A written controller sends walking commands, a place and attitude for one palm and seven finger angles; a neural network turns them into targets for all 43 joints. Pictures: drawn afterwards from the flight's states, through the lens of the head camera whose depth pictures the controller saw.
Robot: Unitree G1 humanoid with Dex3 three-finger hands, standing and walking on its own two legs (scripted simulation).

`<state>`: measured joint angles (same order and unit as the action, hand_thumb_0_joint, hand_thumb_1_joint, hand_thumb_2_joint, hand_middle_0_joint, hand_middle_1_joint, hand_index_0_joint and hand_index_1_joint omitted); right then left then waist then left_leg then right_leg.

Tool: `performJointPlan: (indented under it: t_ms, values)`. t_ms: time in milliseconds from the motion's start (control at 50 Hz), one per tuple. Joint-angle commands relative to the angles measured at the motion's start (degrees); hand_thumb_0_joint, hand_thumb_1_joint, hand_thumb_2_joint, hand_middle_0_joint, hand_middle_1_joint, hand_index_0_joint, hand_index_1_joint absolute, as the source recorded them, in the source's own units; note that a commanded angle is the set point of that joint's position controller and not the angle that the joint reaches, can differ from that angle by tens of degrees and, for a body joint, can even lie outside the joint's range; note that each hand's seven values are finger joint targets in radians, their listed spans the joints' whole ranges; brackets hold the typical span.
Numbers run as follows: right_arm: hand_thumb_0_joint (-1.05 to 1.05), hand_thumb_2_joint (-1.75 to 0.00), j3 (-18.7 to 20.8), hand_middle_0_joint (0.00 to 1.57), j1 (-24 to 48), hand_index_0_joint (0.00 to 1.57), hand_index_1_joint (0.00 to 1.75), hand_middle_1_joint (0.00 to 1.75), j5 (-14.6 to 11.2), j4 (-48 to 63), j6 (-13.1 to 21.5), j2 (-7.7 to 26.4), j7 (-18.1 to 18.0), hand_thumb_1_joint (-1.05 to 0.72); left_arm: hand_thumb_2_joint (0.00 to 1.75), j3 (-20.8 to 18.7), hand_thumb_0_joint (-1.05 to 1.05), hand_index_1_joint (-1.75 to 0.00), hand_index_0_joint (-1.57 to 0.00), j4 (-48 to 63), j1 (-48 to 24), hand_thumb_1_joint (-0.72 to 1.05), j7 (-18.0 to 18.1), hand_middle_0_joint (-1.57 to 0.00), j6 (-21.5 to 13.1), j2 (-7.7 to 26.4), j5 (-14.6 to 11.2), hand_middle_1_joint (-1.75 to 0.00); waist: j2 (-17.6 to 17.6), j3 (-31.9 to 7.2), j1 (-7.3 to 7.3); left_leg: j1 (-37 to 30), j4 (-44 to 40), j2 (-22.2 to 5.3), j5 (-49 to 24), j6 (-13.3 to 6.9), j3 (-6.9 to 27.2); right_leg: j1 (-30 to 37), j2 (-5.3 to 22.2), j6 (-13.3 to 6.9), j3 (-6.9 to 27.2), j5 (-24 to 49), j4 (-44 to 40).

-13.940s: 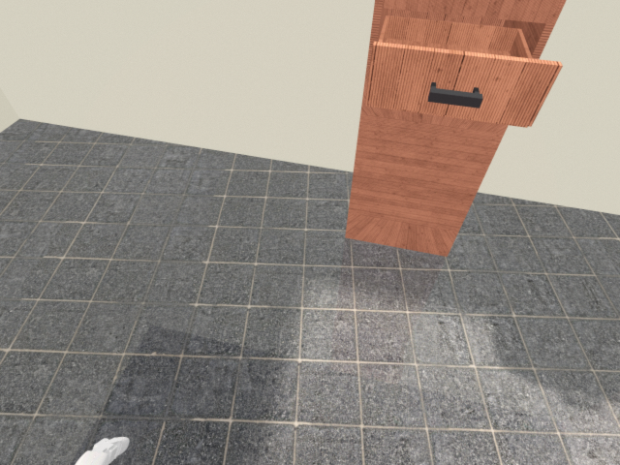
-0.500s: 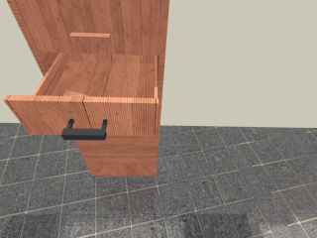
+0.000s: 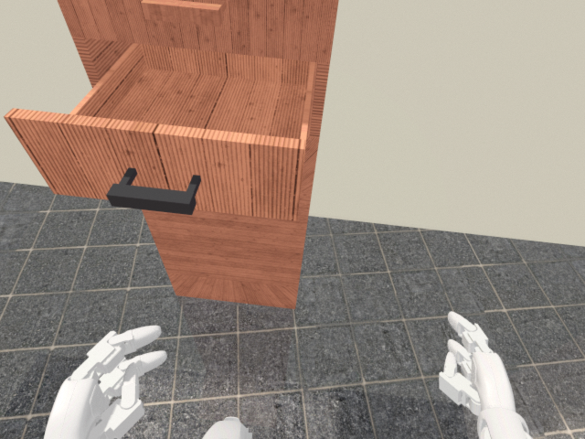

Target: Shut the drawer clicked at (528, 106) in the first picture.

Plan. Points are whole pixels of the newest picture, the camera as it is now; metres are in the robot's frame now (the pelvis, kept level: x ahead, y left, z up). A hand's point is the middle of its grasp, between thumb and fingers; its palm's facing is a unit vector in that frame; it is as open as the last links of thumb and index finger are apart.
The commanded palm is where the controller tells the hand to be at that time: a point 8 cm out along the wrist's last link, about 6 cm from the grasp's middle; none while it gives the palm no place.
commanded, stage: raise the hand and make a fist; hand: left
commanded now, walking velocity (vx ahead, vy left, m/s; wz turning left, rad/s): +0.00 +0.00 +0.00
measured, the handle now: (157, 188) +0.40 +0.24 +0.12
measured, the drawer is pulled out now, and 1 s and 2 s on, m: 0.23 0.23 0.23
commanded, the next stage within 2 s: bring the fist close to the handle in 1.40 s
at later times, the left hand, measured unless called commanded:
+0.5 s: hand (112, 312) +0.21 +0.21 +0.13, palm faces +0.07 -0.99 -0.08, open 3.3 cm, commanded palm +0.17 +0.26 +0.14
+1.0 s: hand (108, 265) +0.22 +0.20 +0.20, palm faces +0.01 -0.99 -0.10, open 3.2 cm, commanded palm +0.19 +0.25 +0.22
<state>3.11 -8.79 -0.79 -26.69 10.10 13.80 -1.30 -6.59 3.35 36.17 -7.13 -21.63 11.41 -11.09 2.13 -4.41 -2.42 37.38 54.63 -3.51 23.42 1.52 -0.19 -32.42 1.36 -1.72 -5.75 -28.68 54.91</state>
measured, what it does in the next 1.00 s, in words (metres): stands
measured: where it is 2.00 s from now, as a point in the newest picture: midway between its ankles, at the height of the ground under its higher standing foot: outside the picture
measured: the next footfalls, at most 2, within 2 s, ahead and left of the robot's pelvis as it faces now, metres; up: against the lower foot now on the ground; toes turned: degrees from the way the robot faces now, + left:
none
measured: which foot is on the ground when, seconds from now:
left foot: down 0.00-1.00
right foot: down 0.00-1.00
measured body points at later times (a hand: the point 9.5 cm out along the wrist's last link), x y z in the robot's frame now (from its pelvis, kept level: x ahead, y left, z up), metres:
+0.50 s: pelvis +0.03 +0.02 +0.02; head +0.04 +0.01 +0.47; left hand +0.20 +0.27 +0.14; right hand +0.18 -0.24 -0.05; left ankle +0.04 +0.14 -0.68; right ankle +0.00 -0.10 -0.68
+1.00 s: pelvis +0.02 +0.03 +0.04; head -0.01 +0.01 +0.49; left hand +0.22 +0.25 +0.21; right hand +0.23 -0.16 -0.01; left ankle +0.04 +0.14 -0.68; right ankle +0.00 -0.10 -0.68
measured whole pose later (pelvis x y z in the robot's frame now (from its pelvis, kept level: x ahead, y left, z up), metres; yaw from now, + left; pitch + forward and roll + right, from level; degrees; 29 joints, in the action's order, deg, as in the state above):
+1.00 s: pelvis +0.02 +0.03 +0.04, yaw +0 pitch -1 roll -1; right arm -5.9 -11.8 -3.4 -32.3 14.3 12.2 -3.7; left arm -10.1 28.0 20.6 -10.7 9.3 15.9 -16.2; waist -3.1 -3.5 -3.4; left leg 17.9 36.7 -1.5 17.4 -0.5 -1.5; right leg -12.1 2.3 0.8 -5.1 -20.7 34.5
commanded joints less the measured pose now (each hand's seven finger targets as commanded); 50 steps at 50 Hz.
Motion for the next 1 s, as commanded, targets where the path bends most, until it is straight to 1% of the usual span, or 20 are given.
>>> performJointPlan:
  t_ms: [0,40,80,140,180,200,240,260,320,340,400,440,460,540,660,720,760,800,880,980]
  values:
    - [0.00,-0.90,0.1,0.20,-1.6,0.20,0.30,0.30,-0.3,3.8,4.5,5.0,-1.1,-0.90,0.90,0.0,0.00,-0.86,-0.72,28.2,-18.1,0.90,-2.8,-0.72,-15.3,4.7,-3.7,-0.86,-9.9,-8.6,6.62,-8.5,-2.2,2.9,-9.3,-3.4,0.5,-5.5,-2.1,0.8,5.9,12.0,-10.8]
    - [0.00,-0.90,-0.6,0.20,-1.4,0.20,0.30,0.30,-0.9,2.3,6.2,6.3,-1.7,-0.90,0.90,2.1,0.00,-0.91,-0.76,22.9,-21.2,0.90,-7.9,-0.76,-15.0,4.7,-5.2,-0.91,-4.6,-5.0,9.10,-5.9,-0.7,2.5,-6.5,-3.7,1.5,-6.2,-1.9,1.4,7.5,8.3,-13.0]
    - [0.00,-0.90,-0.6,0.20,-1.3,0.20,0.30,0.30,-1.7,2.2,7.1,7.2,-2.6,-0.90,0.90,2.3,0.00,-0.95,-0.80,16.0,-18.8,0.90,-12.5,-0.80,-10.2,5.5,-6.1,-0.95,0.2,-3.2,8.65,-3.7,-1.6,2.7,-3.3,-3.7,1.5,-4.7,-0.9,2.2,10.0,4.0,-17.1]
    - [0.00,-0.90,-0.5,0.20,0.7,0.20,0.30,0.30,-3.1,2.7,6.2,7.7,-3.7,-0.90,0.90,-5.3,0.00,-1.01,-0.86,4.7,-12.6,0.90,-15.5,-0.86,2.9,11.2,-6.6,-1.01,3.4,-3.6,3.70,-2.3,-5.3,3.2,-2.9,-3.7,1.2,1.0,0.8,2.9,12.0,0.5,-20.7]
    - [0.00,-0.90,-0.7,0.20,2.4,0.20,0.30,0.30,-3.1,4.7,5.3,6.8,-4.1,-0.90,0.90,-10.2,0.00,-1.06,-0.90,8.9,-11.7,0.90,-14.2,-0.90,9.5,13.6,-7.5,-1.06,1.9,-9.0,0.41,-5.6,-8.1,3.7,-6.6,-3.6,0.8,6.9,2.0,3.2,11.2,5.7,-20.3]
    - [0.00,-0.90,-0.8,0.20,3.0,0.20,0.30,0.30,-2.8,5.2,4.8,5.8,-4.1,-0.90,0.90,-12.9,0.00,-1.08,-0.92,12.0,-10.3,0.90,-12.4,-0.92,11.5,13.6,-8.4,-1.08,0.8,-11.7,-1.14,-7.7,-9.4,3.8,-9.6,-3.4,0.7,10.2,1.9,3.1,9.7,10.6,-19.3]
    - [0.00,-0.90,-1.0,0.20,4.1,0.20,0.30,0.30,-2.5,5.0,3.9,3.8,-4.2,-0.90,0.90,-18.2,0.00,-1.12,-0.96,15.5,-6.5,0.90,-7.5,-0.96,12.5,13.8,-10.0,-1.12,3.9,-13.5,-3.46,-9.6,-10.9,3.5,-14.3,-2.9,1.0,15.0,1.3,3.6,7.3,21.2,-17.1]
    - [0.00,-0.90,-1.3,0.20,3.3,0.20,0.30,0.30,-2.4,5.4,4.0,3.1,-3.8,-0.90,0.90,-17.3,0.00,-1.14,-0.98,19.7,-6.6,0.90,-5.6,-0.98,11.4,11.3,-10.7,-1.14,2.6,-13.1,-3.13,-10.7,-11.8,3.5,-16.2,-2.8,0.7,15.5,1.0,3.6,5.9,27.0,-16.3]
    - [0.00,-0.90,-0.8,0.20,1.2,0.20,0.30,0.30,-2.1,4.3,4.7,3.0,-2.7,-0.90,0.90,-16.8,0.00,-1.21,-1.04,24.5,-4.2,0.90,-2.7,-1.04,6.6,10.5,-9.7,-1.21,-0.4,-10.6,-2.35,-13.4,-13.3,3.4,-20.5,-2.6,-0.3,13.9,-0.6,3.2,2.8,34.8,-14.6]
    - [0.00,-0.90,-0.8,0.20,1.4,0.20,0.30,0.30,-1.9,4.3,5.1,3.4,-2.3,-0.90,0.90,-15.3,0.00,-1.23,-1.06,25.5,-3.5,0.90,-3.2,-1.06,5.3,10.7,-8.8,-1.23,0.0,-9.9,-2.21,-13.6,-13.1,3.2,-21.3,-2.8,-0.3,13.7,-0.8,3.4,2.9,35.6,-14.5]
    - [0.00,-0.90,-0.8,0.20,-0.2,0.20,0.30,0.30,-2.2,3.7,7.3,4.6,-1.2,-0.90,0.90,-7.1,0.00,-1.30,-1.12,26.4,-3.0,0.90,-6.6,-1.12,3.3,6.5,-7.2,-1.30,-6.8,-7.1,0.74,-16.3,-13.5,3.2,-21.0,-3.1,-0.6,9.3,-1.3,2.8,2.0,31.6,-15.6]
    - [0.00,-0.90,-0.8,0.20,-0.3,0.20,0.30,0.30,-2.6,3.5,8.5,5.6,-1.5,-0.90,0.90,-4.4,0.00,-1.34,-1.16,24.9,-4.8,0.90,-9.0,-1.16,4.9,5.4,-8.0,-1.34,-2.1,-4.7,2.38,-16.1,-13.9,2.9,-18.2,-3.5,0.3,8.1,-1.8,2.8,2.2,27.1,-17.5]
    - [0.00,-0.90,-0.6,0.20,-0.7,0.20,0.30,0.30,-3.0,3.6,9.1,6.1,-2.0,-0.90,0.90,-5.0,0.00,-1.36,-1.18,25.2,-5.8,0.90,-9.9,-1.18,5.9,6.5,-8.5,-1.36,-1.6,-5.0,2.14,-16.1,-14.4,3.0,-16.4,-3.4,0.5,7.9,-1.8,2.8,2.6,24.9,-18.6]
    - [0.00,-0.90,-1.3,0.20,-0.3,0.20,0.30,0.30,-2.8,3.1,10.6,6.5,-3.0,-0.90,0.90,-7.6,0.00,-1.45,-1.26,30.9,-11.4,0.90,-8.0,-1.26,8.4,10.6,-7.5,-1.45,-4.6,-5.3,1.51,-18.9,-17.1,2.8,-13.4,-3.5,1.5,8.4,-2.2,1.8,1.6,17.7,-20.0]
    - [0.00,-0.90,-2.5,0.20,0.4,0.20,0.30,0.30,-2.4,3.5,9.9,5.1,-2.1,-0.90,0.90,-9.0,0.00,-1.58,-1.38,35.6,-11.0,0.90,-2.8,-1.38,10.9,9.2,-6.0,-1.58,-6.7,-7.5,-0.46,-22.6,-20.0,2.3,-17.8,-2.8,1.5,12.3,-2.5,1.0,-0.6,20.7,-19.6]
    - [0.00,-0.90,-3.5,0.20,1.8,0.20,0.30,0.30,-2.9,3.9,9.5,5.2,-2.0,-0.90,0.90,-6.1,0.00,-1.60,-1.40,34.5,-13.6,0.90,-3.6,-1.40,15.5,7.3,-6.3,-1.60,-8.4,-3.7,-0.17,-22.5,-21.5,2.2,-15.7,-2.3,1.5,12.1,-2.4,1.1,-0.7,19.7,-21.2]
    - [0.00,-0.90,-3.8,0.20,2.3,0.20,0.30,0.30,-3.2,3.7,8.5,5.6,-2.2,-0.90,0.90,-5.3,0.00,-1.60,-1.40,31.6,-14.8,0.90,-4.4,-1.40,19.9,7.3,-6.4,-1.60,-4.5,-0.2,0.10,-21.4,-23.0,2.1,-13.3,-2.6,1.6,12.4,-2.5,1.2,-0.3,18.5,-23.4]
    - [0.00,-0.90,-4.4,0.20,3.3,0.20,0.30,0.30,-3.4,4.5,7.5,5.8,-2.7,-0.90,0.90,-5.8,0.00,-1.60,-1.40,32.7,-18.1,0.90,-4.9,-1.40,23.8,8.9,-6.3,-1.60,-5.0,0.6,-0.18,-21.8,-24.2,2.2,-11.4,-2.6,1.5,12.7,-2.4,1.3,0.0,16.4,-24.6]
    - [0.00,-0.90,-5.1,0.20,4.4,0.20,0.30,0.30,-3.2,5.0,7.1,5.3,-3.0,-0.90,0.90,-7.5,0.00,-1.60,-1.40,38.9,-24.5,0.90,-3.8,-1.40,27.3,10.8,-5.6,-1.60,-5.6,-2.6,-0.39,-25.5,-25.3,2.4,-13.2,-2.8,1.7,14.8,-2.2,1.2,-0.1,16.8,-25.7]
    - [0.00,-0.90,-5.6,0.20,5.1,0.20,0.30,0.30,-3.0,3.6,8.1,4.9,-2.9,-0.90,0.90,-11.3,0.00,-1.60,-1.40,40.0,-27.6,0.90,-2.4,-1.40,26.9,12.2,-6.9,-1.60,-5.7,-4.8,-0.88,-28.1,-26.1,2.5,-14.9,-2.5,1.7,16.4,-2.2,1.1,-0.5,17.6,-26.7]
